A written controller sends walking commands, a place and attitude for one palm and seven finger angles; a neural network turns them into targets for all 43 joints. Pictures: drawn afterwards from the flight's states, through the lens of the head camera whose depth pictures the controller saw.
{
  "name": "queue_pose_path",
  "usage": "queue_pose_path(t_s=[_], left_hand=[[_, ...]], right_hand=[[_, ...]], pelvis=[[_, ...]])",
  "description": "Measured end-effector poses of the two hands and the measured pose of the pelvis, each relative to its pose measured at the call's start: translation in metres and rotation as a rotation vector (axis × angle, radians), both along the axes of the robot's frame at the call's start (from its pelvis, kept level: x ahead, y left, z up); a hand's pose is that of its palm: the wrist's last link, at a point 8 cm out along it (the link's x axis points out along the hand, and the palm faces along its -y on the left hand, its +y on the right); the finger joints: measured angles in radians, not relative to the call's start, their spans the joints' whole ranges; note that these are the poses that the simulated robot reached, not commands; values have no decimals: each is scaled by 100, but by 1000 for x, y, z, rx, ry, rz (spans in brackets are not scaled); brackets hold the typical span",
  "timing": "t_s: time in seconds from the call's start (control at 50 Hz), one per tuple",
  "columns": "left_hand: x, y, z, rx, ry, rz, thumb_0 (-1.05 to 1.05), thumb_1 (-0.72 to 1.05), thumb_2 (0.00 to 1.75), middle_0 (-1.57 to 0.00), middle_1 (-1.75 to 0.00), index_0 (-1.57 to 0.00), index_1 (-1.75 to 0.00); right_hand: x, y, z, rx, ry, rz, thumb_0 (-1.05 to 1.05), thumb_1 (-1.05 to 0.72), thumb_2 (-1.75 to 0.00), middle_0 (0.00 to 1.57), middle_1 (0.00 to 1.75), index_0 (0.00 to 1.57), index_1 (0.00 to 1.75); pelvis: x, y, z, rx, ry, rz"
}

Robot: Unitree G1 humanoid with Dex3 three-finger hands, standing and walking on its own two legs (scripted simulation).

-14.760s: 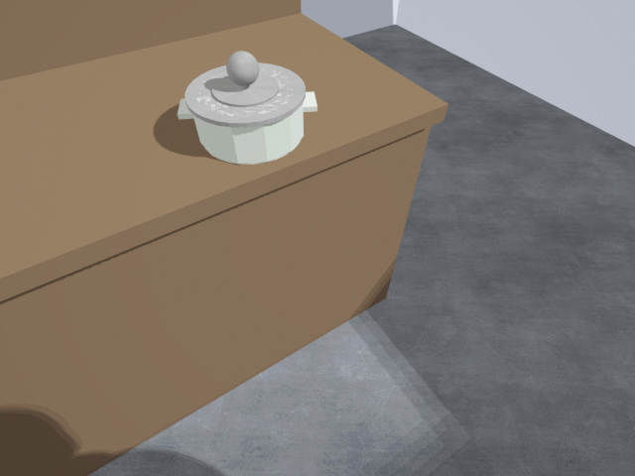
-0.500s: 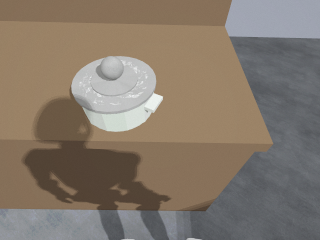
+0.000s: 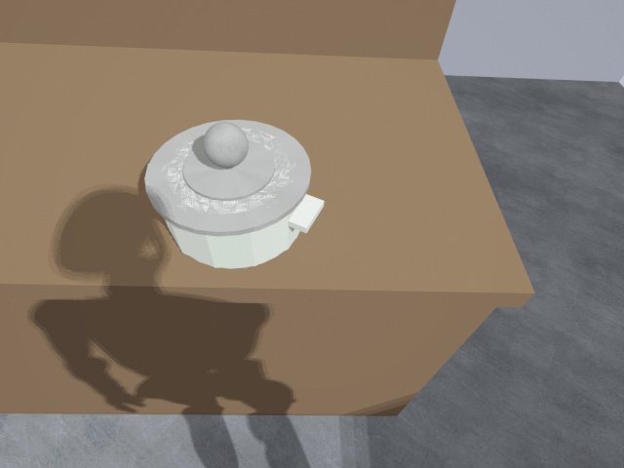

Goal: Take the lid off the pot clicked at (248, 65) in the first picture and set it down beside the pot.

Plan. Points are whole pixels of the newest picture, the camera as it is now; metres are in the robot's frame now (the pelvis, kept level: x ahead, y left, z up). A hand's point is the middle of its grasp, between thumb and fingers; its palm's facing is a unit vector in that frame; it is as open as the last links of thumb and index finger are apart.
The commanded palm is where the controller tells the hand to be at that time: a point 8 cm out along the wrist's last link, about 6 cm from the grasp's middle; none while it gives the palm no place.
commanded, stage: come to a stop and stand still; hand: left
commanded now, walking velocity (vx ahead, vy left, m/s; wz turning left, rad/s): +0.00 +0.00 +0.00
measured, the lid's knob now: (225, 145) +0.44 +0.13 +0.17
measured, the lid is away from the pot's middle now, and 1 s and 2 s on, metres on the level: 0.00 0.00 0.00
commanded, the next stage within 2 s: look again from close up in 0.50 s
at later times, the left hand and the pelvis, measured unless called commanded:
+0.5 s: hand out of the picture +0.06 +0.19 -0.18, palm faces +0.03 -0.97 -0.23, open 7.4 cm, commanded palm none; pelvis +0.03 +0.00 +0.00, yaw +0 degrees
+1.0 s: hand out of the picture +0.02 +0.18 -0.18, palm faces +0.03 -0.98 -0.19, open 7.4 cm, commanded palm none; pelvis +0.02 +0.00 +0.00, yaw +1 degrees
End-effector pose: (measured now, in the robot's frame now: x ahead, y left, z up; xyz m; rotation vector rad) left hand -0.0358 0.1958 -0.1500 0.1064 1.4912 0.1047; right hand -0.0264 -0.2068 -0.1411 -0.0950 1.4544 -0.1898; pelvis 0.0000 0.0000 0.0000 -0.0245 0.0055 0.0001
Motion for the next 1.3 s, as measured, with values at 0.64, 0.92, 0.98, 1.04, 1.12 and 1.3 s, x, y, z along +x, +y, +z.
queue_pose_path(t_s=[0.64, 0.92, 0.98, 1.04, 1.12, 1.3], left_hand=[[90, 39, 6, 87, -196, -14, 0, 91, 89, -20, -30, -20, -30], [60, 30, 3, 64, -119, 5, 0, 91, 89, -20, -30, -20, -30], [55, 30, 3, 61, -109, 9, 0, 91, 89, -20, -30, -20, -30], [51, 29, 4, 60, -103, 11, 0, 91, 89, -20, -30, -20, -30], [47, 28, 4, 57, -100, 14, 0, 91, 89, -20, -30, -20, -30], [40, 27, 3, 47, -92, 18, 0, 91, 89, -20, -30, -20, -30]], right_hand=[[105, -15, 4, -39, -195, 98, 0, -91, -90, 20, 29, 20, 30], [81, -21, 6, -52, -122, 85, 0, -91, -90, 20, 29, 20, 30], [76, -21, 6, -52, -112, 82, 0, -91, -90, 20, 29, 20, 30], [71, -20, 6, -51, -104, 81, 0, -92, -90, 20, 29, 20, 30], [66, -19, 7, -50, -96, 79, 0, -92, -90, 20, 29, 20, 30], [58, -17, 7, -50, -86, 77, 0, -92, -90, 20, 29, 20, 30]], pelvis=[[27, 2, -2, 27, -1, 5], [25, 0, 1, 26, -9, 9], [23, 0, 2, 26, -12, 10], [22, 0, 2, 26, -15, 12], [19, 1, 3, 25, -17, 13], [14, 3, 3, 24, -19, 15]])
